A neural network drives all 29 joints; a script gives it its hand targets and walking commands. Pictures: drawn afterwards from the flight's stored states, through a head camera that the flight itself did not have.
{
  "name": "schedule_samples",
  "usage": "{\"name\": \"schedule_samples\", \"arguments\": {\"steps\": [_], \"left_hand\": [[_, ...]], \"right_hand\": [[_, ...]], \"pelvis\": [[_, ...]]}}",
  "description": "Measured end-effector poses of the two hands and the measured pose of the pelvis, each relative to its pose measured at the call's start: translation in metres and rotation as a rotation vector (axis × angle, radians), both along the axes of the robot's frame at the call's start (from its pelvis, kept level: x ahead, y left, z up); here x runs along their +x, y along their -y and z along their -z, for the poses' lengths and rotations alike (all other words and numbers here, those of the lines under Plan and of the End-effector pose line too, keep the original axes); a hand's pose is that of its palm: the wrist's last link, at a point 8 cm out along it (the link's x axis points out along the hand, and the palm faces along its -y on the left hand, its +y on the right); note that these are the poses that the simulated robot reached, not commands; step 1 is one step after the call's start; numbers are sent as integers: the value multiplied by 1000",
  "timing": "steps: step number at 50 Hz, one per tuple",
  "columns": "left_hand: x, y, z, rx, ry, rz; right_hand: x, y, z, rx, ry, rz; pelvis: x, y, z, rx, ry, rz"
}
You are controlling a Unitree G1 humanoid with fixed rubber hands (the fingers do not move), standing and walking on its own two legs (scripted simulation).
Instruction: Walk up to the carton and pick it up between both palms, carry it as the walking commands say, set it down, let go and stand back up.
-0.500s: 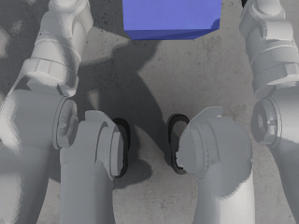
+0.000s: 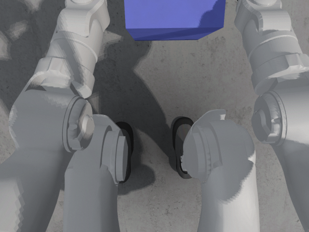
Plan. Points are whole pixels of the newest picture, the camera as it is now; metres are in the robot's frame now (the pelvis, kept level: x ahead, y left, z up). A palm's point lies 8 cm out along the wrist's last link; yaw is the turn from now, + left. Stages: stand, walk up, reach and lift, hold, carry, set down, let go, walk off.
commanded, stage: reach and lift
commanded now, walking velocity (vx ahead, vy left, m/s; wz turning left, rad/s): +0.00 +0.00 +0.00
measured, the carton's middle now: out of the picture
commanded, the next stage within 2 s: none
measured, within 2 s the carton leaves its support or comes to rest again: leaves its support in 0.62 s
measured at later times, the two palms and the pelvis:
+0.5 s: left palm out of the picture +0.56 +0.09 -0.17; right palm out of the picture +0.54 -0.18 -0.18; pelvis +0.01 +0.00 -0.01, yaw +0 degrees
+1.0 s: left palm out of the picture +0.56 +0.08 -0.11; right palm out of the picture +0.54 -0.18 -0.12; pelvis -0.02 +0.01 +0.02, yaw -1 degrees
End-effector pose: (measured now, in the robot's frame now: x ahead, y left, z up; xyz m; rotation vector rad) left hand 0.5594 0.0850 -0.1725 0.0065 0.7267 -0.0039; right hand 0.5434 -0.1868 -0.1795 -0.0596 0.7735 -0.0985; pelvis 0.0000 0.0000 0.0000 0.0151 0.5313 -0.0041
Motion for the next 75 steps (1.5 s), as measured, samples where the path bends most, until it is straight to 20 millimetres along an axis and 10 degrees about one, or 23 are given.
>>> {"name": "schedule_samples", "arguments": {"steps": [31,75], "left_hand": [[3,-11,-12,40,-17,-21],[-19,2,-114,122,106,-197]], "right_hand": [[-10,-11,1,46,-8,-34],[-14,-23,-105,-77,77,99]], "pelvis": [[5,-1,2,4,31,-4],[-18,3,-62,28,46,15]]}}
